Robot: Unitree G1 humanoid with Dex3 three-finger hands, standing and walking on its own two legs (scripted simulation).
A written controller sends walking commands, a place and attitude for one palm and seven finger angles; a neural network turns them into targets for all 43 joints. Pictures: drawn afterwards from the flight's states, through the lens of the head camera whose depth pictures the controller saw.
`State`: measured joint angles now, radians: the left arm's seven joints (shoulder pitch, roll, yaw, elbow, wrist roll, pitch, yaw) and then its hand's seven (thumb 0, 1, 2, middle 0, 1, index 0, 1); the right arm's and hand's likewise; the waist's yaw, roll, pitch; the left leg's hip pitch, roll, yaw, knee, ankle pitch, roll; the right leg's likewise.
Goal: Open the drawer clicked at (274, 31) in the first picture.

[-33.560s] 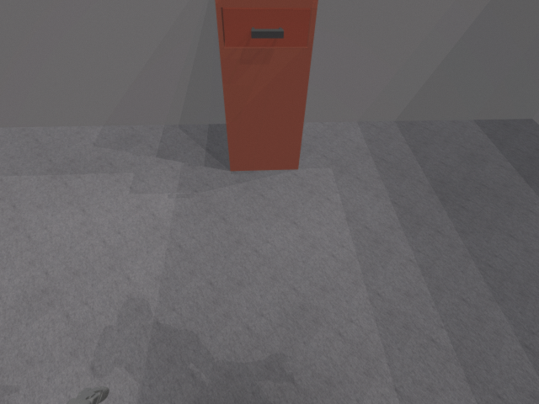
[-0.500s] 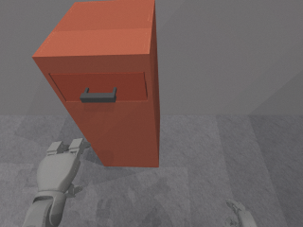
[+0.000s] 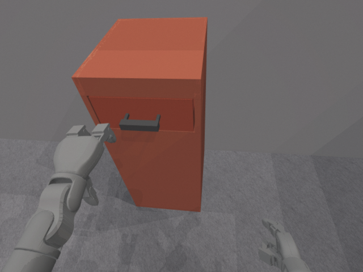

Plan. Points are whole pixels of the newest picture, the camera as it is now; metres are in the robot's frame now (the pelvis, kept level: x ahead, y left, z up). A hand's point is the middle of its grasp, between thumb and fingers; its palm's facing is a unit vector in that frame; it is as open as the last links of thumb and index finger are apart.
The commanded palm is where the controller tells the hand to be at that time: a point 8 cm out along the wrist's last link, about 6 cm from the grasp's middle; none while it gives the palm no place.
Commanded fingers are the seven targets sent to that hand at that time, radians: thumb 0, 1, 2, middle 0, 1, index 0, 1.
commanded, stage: raise the hand with hooked fingers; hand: left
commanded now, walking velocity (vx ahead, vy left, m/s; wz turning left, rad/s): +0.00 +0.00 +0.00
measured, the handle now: (141, 120) +0.54 +0.22 -0.01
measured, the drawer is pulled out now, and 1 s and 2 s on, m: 0.00 0.00 0.00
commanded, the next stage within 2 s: move the hooked fingers above the handle in 0.48 s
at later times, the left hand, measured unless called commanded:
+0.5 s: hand (96, 163) +0.30 +0.23 +0.10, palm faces +0.09 -0.08 -0.99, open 13.9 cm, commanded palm +0.27 +0.24 +0.16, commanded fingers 0.00 -0.50 0.30 -0.30 -1.20 -0.30 -1.20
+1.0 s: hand (112, 143) +0.36 +0.22 +0.09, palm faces +0.04 -0.04 -1.00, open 13.8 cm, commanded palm +0.34 +0.23 +0.14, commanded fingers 0.00 -0.50 0.30 -0.30 -1.20 -0.30 -1.20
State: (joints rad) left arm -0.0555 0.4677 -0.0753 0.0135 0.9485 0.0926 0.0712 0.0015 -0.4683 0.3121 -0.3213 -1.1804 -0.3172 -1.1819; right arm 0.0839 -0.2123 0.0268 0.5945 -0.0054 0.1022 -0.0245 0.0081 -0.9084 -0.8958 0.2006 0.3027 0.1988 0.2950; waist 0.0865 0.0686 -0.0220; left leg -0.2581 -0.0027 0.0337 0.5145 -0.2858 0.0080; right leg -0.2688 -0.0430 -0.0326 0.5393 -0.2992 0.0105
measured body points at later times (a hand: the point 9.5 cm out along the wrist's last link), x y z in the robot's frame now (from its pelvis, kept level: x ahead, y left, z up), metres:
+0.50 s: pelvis -0.01 +0.00 +0.00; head +0.02 -0.04 +0.45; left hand +0.29 +0.23 +0.15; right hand +0.17 -0.24 -0.11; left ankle -0.01 +0.11 -0.73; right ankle -0.01 -0.13 -0.73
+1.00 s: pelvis -0.01 -0.01 +0.00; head +0.02 -0.04 +0.45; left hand +0.35 +0.22 +0.14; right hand +0.15 -0.24 -0.12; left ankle -0.01 +0.11 -0.73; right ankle -0.01 -0.13 -0.73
